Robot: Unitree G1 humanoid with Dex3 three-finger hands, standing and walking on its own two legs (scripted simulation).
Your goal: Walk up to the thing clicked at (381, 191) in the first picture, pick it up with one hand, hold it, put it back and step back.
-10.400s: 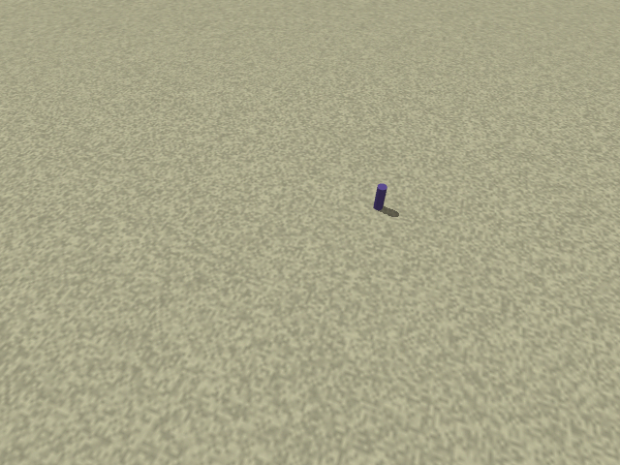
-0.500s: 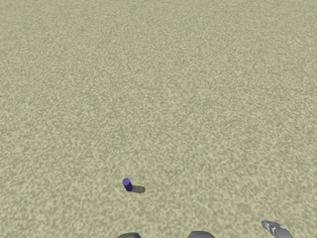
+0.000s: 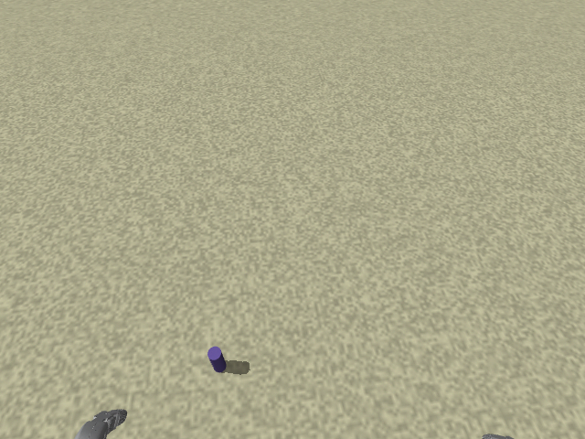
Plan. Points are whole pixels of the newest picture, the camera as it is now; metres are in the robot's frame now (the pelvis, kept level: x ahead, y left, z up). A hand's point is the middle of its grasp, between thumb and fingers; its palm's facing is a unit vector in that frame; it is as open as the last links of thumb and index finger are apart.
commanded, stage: walk up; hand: left
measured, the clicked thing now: (217, 359) +0.44 +0.23 -0.71
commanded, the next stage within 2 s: stand in 0.02 s
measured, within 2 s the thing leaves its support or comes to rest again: neither
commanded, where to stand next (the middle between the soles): +0.06 -0.01 m, yaw +2 degrees
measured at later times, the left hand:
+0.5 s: hand out of the picture +0.06 +0.25 -0.15, palm faces +0.00 -0.93 -0.36, open 7.4 cm
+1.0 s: hand out of the picture +0.10 +0.25 -0.15, palm faces -0.01 -0.94 -0.34, open 7.4 cm
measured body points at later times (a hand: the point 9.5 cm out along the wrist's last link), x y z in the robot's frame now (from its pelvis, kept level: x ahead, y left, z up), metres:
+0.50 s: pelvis +0.01 -0.01 +0.00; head +0.01 -0.02 +0.45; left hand +0.06 +0.30 -0.13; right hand +0.09 -0.30 -0.13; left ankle +0.00 +0.11 -0.74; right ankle +0.04 -0.13 -0.74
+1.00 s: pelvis +0.02 -0.01 +0.01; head +0.03 -0.01 +0.45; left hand +0.10 +0.30 -0.13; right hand +0.10 -0.31 -0.13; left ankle +0.00 +0.11 -0.74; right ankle +0.04 -0.13 -0.74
